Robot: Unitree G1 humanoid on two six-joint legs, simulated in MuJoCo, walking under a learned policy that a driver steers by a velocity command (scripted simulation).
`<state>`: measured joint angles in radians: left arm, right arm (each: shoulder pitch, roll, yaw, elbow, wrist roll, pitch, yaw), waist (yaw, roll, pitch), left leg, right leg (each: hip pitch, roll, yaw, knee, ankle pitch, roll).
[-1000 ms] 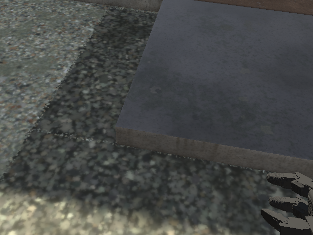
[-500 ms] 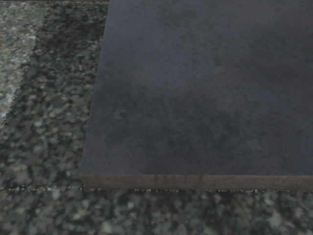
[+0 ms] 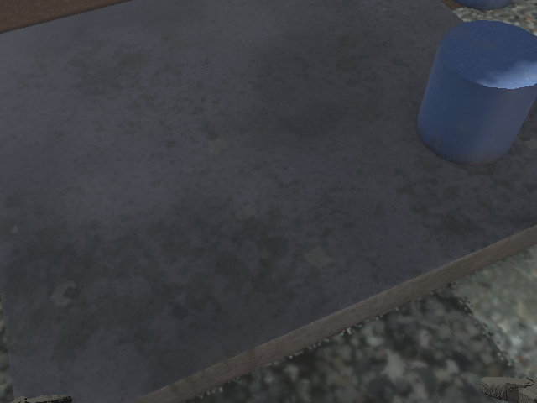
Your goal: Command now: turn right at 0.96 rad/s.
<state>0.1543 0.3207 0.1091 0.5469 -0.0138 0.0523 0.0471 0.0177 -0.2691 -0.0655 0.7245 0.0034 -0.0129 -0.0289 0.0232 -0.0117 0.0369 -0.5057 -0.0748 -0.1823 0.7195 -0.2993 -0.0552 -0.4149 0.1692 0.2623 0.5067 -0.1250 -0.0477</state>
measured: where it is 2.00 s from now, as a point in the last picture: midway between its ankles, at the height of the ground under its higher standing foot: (142, 177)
